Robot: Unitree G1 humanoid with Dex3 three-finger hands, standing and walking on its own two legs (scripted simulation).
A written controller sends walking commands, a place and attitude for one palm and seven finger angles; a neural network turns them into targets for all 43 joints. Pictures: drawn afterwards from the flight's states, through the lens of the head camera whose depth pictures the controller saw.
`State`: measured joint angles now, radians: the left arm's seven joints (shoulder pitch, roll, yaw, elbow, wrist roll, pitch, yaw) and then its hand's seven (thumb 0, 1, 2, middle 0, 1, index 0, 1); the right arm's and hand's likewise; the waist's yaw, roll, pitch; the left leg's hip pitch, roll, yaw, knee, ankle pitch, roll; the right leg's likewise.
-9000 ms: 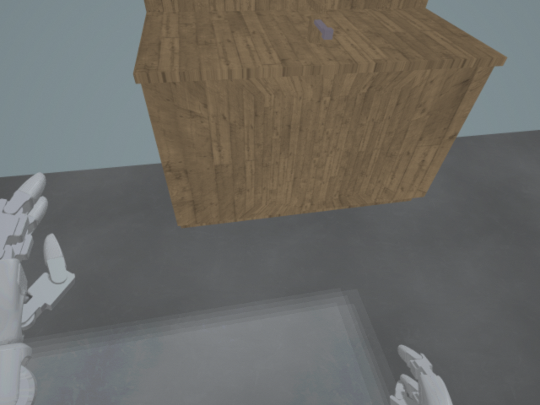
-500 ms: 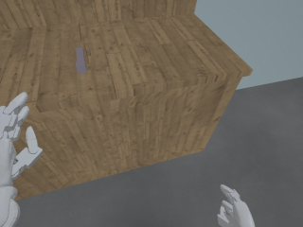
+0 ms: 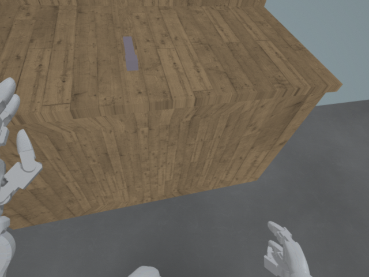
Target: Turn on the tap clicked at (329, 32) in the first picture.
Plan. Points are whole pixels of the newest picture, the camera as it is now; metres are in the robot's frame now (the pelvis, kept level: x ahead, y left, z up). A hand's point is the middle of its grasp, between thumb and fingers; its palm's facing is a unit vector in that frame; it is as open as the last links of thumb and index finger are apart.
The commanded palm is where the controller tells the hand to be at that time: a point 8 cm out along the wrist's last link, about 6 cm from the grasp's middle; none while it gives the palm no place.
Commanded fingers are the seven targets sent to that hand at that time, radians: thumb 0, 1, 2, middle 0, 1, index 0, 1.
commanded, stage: come to a stop and stand still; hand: left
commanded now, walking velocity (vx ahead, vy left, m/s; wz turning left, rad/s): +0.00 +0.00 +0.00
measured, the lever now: (131, 62) +0.54 +0.21 +0.14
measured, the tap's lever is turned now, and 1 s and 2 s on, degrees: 0 0 0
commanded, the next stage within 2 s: look again from close up in 0.72 s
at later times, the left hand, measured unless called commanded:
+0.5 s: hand (62, 162) +0.22 +0.22 +0.18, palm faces +0.36 -0.87 -0.34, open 7.4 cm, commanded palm +0.17 +0.26 +0.20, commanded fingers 0.00 0.90 0.90 -0.20 -0.30 -0.20 -0.30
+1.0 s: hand (52, 159) +0.23 +0.24 +0.18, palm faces +0.34 -0.87 -0.35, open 7.4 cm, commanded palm +0.18 +0.28 +0.20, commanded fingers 0.00 0.90 0.90 -0.20 -0.30 -0.20 -0.30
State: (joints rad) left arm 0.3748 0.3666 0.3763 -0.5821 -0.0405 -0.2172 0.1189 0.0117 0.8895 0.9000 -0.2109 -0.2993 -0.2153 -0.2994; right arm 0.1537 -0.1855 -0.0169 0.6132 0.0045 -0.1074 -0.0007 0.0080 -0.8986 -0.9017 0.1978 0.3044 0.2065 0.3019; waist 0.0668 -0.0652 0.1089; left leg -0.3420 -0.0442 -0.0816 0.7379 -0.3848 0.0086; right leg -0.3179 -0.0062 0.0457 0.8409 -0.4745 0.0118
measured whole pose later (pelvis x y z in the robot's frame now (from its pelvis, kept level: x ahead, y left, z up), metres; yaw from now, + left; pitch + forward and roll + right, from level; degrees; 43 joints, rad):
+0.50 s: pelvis +0.00 -0.01 +0.03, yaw -3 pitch +0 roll +0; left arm 0.45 0.32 0.32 -0.42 -0.06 -0.17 0.13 0.01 0.89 0.90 -0.21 -0.30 -0.21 -0.30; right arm 0.22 -0.24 0.00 0.63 0.00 -0.10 -0.05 0.01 -0.90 -0.90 0.20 0.30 0.21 0.30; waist 0.01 0.01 0.00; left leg -0.25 -0.01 -0.04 0.47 -0.21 0.01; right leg -0.19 0.07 -0.05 0.42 -0.23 -0.07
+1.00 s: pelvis +0.00 +0.00 +0.03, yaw -3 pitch +0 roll -1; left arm 0.44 0.34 0.31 -0.40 -0.07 -0.16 0.12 0.01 0.89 0.90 -0.21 -0.30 -0.21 -0.30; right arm 0.22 -0.20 0.03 0.60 0.00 -0.07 -0.05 0.01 -0.90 -0.90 0.20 0.30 0.21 0.30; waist 0.03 0.01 0.02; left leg -0.21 -0.03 -0.04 0.39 -0.18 0.02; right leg -0.13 0.06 -0.05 0.31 -0.18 -0.05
